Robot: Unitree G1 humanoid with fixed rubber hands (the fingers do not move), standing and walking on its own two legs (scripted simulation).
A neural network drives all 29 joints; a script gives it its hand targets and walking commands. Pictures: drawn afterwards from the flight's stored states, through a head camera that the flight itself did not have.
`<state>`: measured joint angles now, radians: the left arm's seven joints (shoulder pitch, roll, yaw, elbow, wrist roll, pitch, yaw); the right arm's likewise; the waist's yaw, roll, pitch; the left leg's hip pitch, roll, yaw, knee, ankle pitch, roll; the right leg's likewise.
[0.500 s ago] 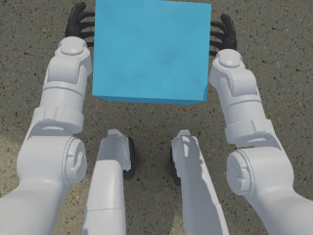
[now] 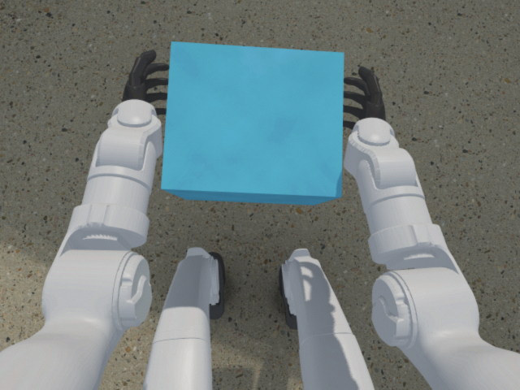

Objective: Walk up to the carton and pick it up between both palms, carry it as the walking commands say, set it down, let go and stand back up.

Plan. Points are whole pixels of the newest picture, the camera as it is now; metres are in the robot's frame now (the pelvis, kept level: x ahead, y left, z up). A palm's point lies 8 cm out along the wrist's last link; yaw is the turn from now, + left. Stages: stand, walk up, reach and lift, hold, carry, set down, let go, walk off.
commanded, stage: reach and lift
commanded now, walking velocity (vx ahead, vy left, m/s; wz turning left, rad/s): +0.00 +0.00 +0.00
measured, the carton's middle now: (253, 136) +0.48 +0.01 -0.11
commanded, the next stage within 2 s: none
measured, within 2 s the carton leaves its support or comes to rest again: neither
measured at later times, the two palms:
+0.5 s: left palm (76, 54) +0.47 +0.18 +0.11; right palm (417, 67) +0.46 -0.15 +0.11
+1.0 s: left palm (47, 56) +0.44 +0.18 +0.14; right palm (446, 58) +0.44 -0.15 +0.15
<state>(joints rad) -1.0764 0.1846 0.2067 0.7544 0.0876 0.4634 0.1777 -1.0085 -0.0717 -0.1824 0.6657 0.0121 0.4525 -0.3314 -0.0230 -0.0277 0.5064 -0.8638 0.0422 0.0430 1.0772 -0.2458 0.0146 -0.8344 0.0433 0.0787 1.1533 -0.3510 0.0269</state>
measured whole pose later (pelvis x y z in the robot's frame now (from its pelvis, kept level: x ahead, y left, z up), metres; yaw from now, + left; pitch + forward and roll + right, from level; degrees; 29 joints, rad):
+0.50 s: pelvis +0.09 +0.00 +0.07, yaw +0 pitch +8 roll +0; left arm -0.71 0.04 0.44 0.84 0.37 0.49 -0.07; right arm -0.66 0.11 -0.45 0.74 -0.29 0.49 -0.06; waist -0.01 -0.03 -0.12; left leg -0.64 0.04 0.04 0.72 -0.23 0.01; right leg -0.60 0.04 0.08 0.76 -0.30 0.01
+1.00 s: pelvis +0.15 +0.00 +0.11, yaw +0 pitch +1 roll +0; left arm -0.28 -0.09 0.35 0.30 0.24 0.68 -0.05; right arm -0.26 0.15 -0.25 0.32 -0.20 0.63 0.02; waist -0.01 -0.03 -0.12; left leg -0.24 0.04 0.04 0.39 -0.16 -0.01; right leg -0.18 0.03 0.08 0.39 -0.22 0.00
